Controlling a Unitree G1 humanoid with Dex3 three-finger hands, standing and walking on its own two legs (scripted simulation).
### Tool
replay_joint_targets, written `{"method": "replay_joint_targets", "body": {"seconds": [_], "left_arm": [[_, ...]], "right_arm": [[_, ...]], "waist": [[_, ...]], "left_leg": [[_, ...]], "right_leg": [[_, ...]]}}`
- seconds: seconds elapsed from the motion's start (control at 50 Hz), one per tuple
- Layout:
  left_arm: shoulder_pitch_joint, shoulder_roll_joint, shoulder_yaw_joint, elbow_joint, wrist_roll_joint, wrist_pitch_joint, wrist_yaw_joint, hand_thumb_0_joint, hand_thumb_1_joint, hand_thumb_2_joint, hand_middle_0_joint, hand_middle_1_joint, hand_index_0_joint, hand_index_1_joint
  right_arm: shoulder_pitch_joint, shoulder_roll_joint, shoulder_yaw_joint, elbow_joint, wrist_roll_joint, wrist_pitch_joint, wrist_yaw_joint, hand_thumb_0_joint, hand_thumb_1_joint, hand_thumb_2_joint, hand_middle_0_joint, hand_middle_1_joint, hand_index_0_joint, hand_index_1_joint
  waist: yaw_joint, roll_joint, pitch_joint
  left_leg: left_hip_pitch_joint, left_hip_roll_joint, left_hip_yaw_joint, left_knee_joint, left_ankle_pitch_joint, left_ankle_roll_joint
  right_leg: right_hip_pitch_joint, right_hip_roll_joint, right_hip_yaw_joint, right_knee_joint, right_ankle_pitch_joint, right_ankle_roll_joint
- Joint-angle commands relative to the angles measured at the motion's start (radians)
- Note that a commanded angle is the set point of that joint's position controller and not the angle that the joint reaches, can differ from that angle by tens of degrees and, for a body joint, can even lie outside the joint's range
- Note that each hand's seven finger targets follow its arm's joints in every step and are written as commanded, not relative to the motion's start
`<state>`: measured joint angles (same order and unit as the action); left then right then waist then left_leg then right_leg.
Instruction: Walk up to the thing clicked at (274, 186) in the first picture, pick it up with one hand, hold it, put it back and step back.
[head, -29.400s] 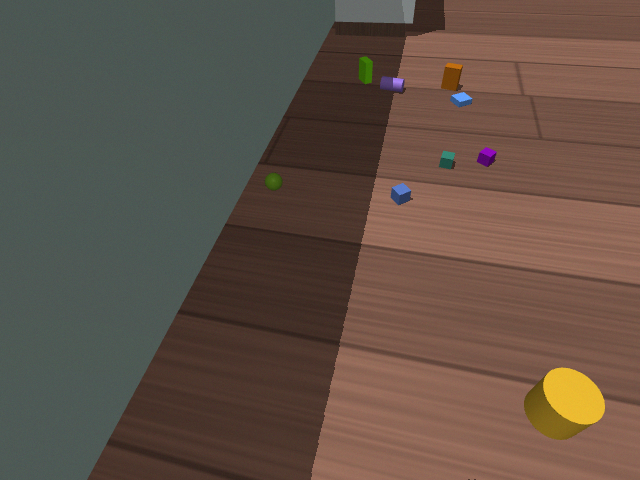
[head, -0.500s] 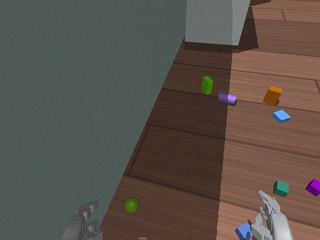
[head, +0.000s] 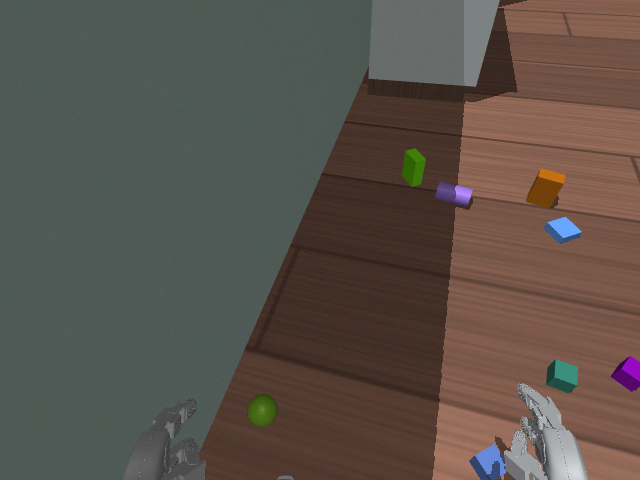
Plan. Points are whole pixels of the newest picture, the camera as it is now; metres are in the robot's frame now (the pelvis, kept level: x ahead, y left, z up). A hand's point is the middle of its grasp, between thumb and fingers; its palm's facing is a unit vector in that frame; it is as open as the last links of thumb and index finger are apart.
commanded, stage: home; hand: left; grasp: from above
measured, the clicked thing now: (262, 410) +0.42 +0.22 -0.67
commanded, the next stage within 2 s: stand in 0.24 s
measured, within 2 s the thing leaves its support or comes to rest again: neither
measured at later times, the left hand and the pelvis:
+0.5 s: hand out of the picture +0.15 +0.21 -0.09, palm faces +0.01 -0.94 -0.33, open 7.4 cm; pelvis -0.01 +0.00 +0.02, yaw +0 degrees
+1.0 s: hand out of the picture +0.01 +0.24 -0.10, palm faces +0.05 -0.95 -0.32, open 7.4 cm; pelvis -0.01 +0.01 +0.06, yaw +1 degrees
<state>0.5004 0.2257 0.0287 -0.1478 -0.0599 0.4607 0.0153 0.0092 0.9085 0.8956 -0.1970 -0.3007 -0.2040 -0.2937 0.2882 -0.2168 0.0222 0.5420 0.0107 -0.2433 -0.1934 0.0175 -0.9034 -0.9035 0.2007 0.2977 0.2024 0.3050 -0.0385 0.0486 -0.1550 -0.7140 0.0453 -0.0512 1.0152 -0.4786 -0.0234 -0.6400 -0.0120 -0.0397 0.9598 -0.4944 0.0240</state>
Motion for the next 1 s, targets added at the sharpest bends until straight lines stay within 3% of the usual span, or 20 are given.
{"method": "replay_joint_targets", "body": {"seconds": [0.0,0.02,0.06,0.16,0.26,0.28,0.3,0.32,0.34,0.36,0.4,0.44,0.48,0.52,0.62,0.66,0.74,0.8,0.9,0.98], "left_arm": [[-0.015,0.099,0.055,-0.173,0.016,-0.051,0.012,0.000,0.900,0.899,-0.200,-0.298,-0.200,-0.299],[-0.010,0.085,0.052,-0.174,0.012,-0.051,0.012,0.000,0.900,0.899,-0.200,-0.298,-0.200,-0.298],[-0.024,0.117,0.080,-0.207,0.010,-0.055,0.015,0.000,0.900,0.899,-0.200,-0.298,-0.200,-0.298],[-0.001,0.097,0.056,-0.177,0.013,-0.052,0.015,0.000,0.900,0.899,-0.200,-0.298,-0.200,-0.298],[-0.030,0.117,0.073,-0.193,0.017,-0.051,0.015,0.000,0.900,0.899,-0.200,-0.298,-0.200,-0.299],[-0.017,0.097,0.051,-0.177,0.016,-0.051,0.012,0.000,0.900,0.899,-0.200,-0.298,-0.200,-0.298],[-0.012,0.097,0.059,-0.176,0.015,-0.048,0.014,0.000,0.900,0.899,-0.200,-0.298,-0.200,-0.298],[-0.309,0.190,0.058,0.175,0.131,-0.264,0.054,0.000,0.900,0.900,-0.200,-0.299,-0.200,-0.299],[-0.204,0.214,0.083,0.338,0.134,-0.331,0.050,0.000,0.900,0.900,-0.200,-0.300,-0.200,-0.301],[-0.195,0.226,0.076,0.387,0.134,-0.364,0.044,0.000,0.900,0.900,-0.200,-0.300,-0.200,-0.301],[-0.237,0.229,0.062,0.470,0.134,-0.404,0.035,0.000,0.900,0.900,-0.200,-0.300,-0.200,-0.301],[-0.272,0.217,0.065,0.563,0.116,-0.407,0.029,0.000,0.900,0.900,-0.200,-0.300,-0.200,-0.301],[-0.297,0.212,0.063,0.643,0.111,-0.420,0.030,0.000,0.900,0.900,-0.200,-0.300,-0.200,-0.301],[-0.303,0.203,0.061,0.724,0.108,-0.435,0.030,0.000,0.900,0.900,-0.200,-0.300,-0.200,-0.301],[-0.313,0.205,0.063,0.883,0.106,-0.461,0.027,0.000,0.900,0.900,-0.200,-0.300,-0.200,-0.301],[-0.300,0.213,0.062,0.944,0.104,-0.468,0.027,0.000,0.900,0.900,-0.200,-0.300,-0.200,-0.301],[-0.314,0.229,0.058,1.032,0.099,-0.473,0.029,0.000,0.900,0.900,-0.200,-0.300,-0.200,-0.301],[-0.307,0.234,0.052,1.087,0.096,-0.474,0.028,0.000,0.900,0.900,-0.200,-0.300,-0.200,-0.301],[-0.309,0.243,0.046,1.153,0.093,-0.474,0.029,0.000,0.900,0.900,-0.200,-0.300,-0.200,-0.301],[-0.313,0.241,0.041,1.194,0.093,-0.471,0.027,0.000,0.900,0.900,-0.200,-0.300,-0.200,-0.301]], "right_arm": [[-0.065,-0.120,-0.047,-0.153,-0.005,-0.052,-0.009,0.000,-0.899,-0.900,0.200,0.300,0.200,0.300],[-0.061,-0.119,-0.048,-0.160,-0.005,-0.052,-0.009,0.000,-0.899,-0.900,0.200,0.300,0.200,0.300],[-0.060,-0.121,-0.051,-0.155,-0.005,-0.049,-0.009,0.000,-0.899,-0.900,0.200,0.300,0.200,0.300],[-0.055,-0.122,-0.051,-0.154,-0.007,-0.042,-0.007,0.000,-0.899,-0.900,0.200,0.300,0.200,0.300],[-0.066,-0.124,-0.052,-0.162,-0.005,-0.040,-0.004,0.000,-0.899,-0.900,0.200,0.300,0.200,0.300],[-0.066,-0.122,-0.050,-0.164,-0.006,-0.040,-0.003,0.000,-0.899,-0.900,0.200,0.300,0.200,0.300],[-0.064,-0.121,-0.051,-0.165,-0.005,-0.041,-0.004,0.000,-0.899,-0.900,0.200,0.300,0.200,0.300],[-0.129,-0.237,-0.084,0.092,-0.122,0.062,0.055,0.000,-0.900,-0.900,0.200,0.300,0.200,0.300],[-0.138,-0.247,-0.105,0.096,-0.124,0.103,0.089,0.000,-0.900,-0.900,0.200,0.300,0.200,0.300],[-0.138,-0.252,-0.107,0.064,-0.127,0.124,0.106,0.000,-0.900,-0.900,0.200,0.300,0.200,0.300],[-0.112,-0.233,-0.103,0.117,-0.090,0.138,0.145,0.000,-0.900,-0.900,0.200,0.300,0.200,0.300],[-0.135,-0.212,-0.103,0.147,-0.062,0.150,0.170,0.000,-0.900,-0.900,0.200,0.300,0.200,0.300],[-0.142,-0.214,-0.109,0.186,-0.060,0.160,0.179,0.000,-0.900,-0.900,0.200,0.300,0.200,0.300],[-0.151,-0.225,-0.112,0.216,-0.064,0.172,0.180,0.000,-0.900,-0.900,0.200,0.300,0.200,0.300],[-0.154,-0.232,-0.110,0.287,-0.061,0.193,0.171,0.000,-0.900,-0.900,0.200,0.300,0.200,0.300],[-0.156,-0.234,-0.107,0.316,-0.057,0.198,0.169,0.000,-0.900,-0.900,0.200,0.300,0.200,0.300],[-0.145,-0.242,-0.103,0.371,-0.049,0.212,0.162,0.000,-0.900,-0.900,0.200,0.300,0.200,0.300],[-0.142,-0.250,-0.101,0.412,-0.044,0.219,0.162,0.000,-0.900,-0.900,0.200,0.300,0.200,0.300],[-0.139,-0.254,-0.095,0.456,-0.038,0.219,0.161,0.000,-0.900,-0.900,0.200,0.300,0.200,0.300],[-0.148,-0.261,-0.092,0.481,-0.036,0.220,0.160,0.000,-0.900,-0.900,0.200,0.300,0.200,0.300]], "waist": [[0.000,-0.012,-0.073],[-0.006,-0.012,-0.093],[0.004,0.005,-0.110],[-0.002,-0.012,-0.110],[0.003,0.006,-0.090],[-0.006,-0.004,-0.088],[-0.001,-0.006,-0.086],[0.079,-0.058,0.141],[0.082,-0.134,0.062],[0.057,-0.138,0.060],[0.054,-0.070,-0.001],[0.064,-0.112,0.025],[0.068,-0.083,0.045],[0.072,-0.021,0.073],[0.066,-0.010,0.117],[0.069,-0.023,0.117],[0.050,-0.035,0.155],[0.052,-0.024,0.176],[0.051,-0.030,0.179],[0.054,-0.026,0.198]], "left_leg": [[0.128,-0.035,0.020,-0.155,0.215,0.031],[0.138,-0.036,0.021,-0.150,0.227,0.032],[0.147,-0.035,0.021,-0.146,0.251,0.030],[0.151,-0.034,0.019,-0.142,0.284,0.030],[0.136,-0.033,0.016,-0.157,0.229,0.029],[0.137,-0.033,0.013,-0.158,0.231,0.030],[0.138,-0.033,0.017,-0.155,0.232,0.030],[0.160,0.003,-0.023,-0.230,0.441,0.082],[0.205,-0.015,0.023,-0.211,0.392,0.093],[0.227,-0.020,0.002,-0.217,0.371,0.094],[0.307,-0.024,-0.002,-0.247,0.358,0.093],[0.334,-0.031,0.009,-0.269,0.303,0.083],[0.372,-0.013,-0.016,-0.318,0.303,0.085],[0.353,0.011,-0.058,-0.392,0.234,0.089],[0.389,0.026,-0.077,-0.494,0.224,0.083],[0.427,0.028,-0.073,-0.505,0.275,0.076],[0.465,0.026,-0.064,-0.561,0.264,0.064],[0.495,0.032,-0.070,-0.604,0.247,0.059],[0.521,0.043,-0.072,-0.658,0.305,0.056],[0.524,0.048,-0.077,-0.695,0.275,0.049]], "right_leg": [[0.014,0.035,-0.029,-0.163,0.210,-0.017],[0.021,0.032,-0.026,-0.160,0.225,-0.017],[0.036,0.032,-0.027,-0.156,0.247,-0.016],[0.044,0.033,-0.029,-0.149,0.276,-0.017],[0.023,0.033,-0.030,-0.156,0.221,-0.021],[0.027,0.035,-0.033,-0.154,0.224,-0.019],[0.026,0.033,-0.030,-0.156,0.228,-0.019],[0.211,-0.037,0.027,-0.192,0.235,-0.051],[0.240,-0.060,0.098,-0.245,0.220,-0.081],[0.194,-0.054,0.131,-0.262,0.241,-0.108],[0.277,-0.079,0.135,-0.237,0.315,-0.093],[0.257,-0.082,0.126,-0.285,0.245,-0.076],[0.247,-0.076,0.108,-0.301,0.221,-0.063],[0.287,-0.060,0.077,-0.317,0.189,-0.046],[0.358,-0.058,0.067,-0.394,0.233,-0.038],[0.392,-0.070,0.072,-0.435,0.274,-0.042],[0.425,-0.086,0.087,-0.527,0.282,-0.041],[0.440,-0.086,0.081,-0.572,0.266,-0.036],[0.499,-0.096,0.076,-0.602,0.318,-0.029],[0.511,-0.096,0.073,-0.622,0.309,-0.024]]}}
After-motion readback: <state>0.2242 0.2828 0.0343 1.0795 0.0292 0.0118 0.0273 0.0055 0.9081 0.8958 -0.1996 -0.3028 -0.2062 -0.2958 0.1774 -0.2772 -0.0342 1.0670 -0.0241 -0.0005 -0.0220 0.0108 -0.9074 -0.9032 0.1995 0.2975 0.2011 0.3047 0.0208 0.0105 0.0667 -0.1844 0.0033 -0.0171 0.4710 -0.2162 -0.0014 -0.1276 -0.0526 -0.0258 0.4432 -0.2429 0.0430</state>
